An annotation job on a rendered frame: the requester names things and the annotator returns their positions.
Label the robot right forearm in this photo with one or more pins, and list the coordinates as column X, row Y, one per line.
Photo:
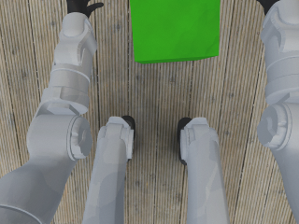
column 280, row 36

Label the left robot hand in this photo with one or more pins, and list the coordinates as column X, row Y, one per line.
column 80, row 6

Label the right robot shin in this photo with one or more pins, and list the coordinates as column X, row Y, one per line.
column 201, row 120

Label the robot right upper arm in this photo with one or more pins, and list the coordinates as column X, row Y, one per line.
column 278, row 129

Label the robot left forearm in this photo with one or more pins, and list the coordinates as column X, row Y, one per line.
column 70, row 75

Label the robot left foot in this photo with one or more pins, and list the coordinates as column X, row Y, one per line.
column 131, row 123

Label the robot left upper arm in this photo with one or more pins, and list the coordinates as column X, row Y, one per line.
column 31, row 194

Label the carton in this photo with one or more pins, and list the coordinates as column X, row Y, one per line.
column 167, row 31

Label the right robot hand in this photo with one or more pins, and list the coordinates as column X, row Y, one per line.
column 267, row 4

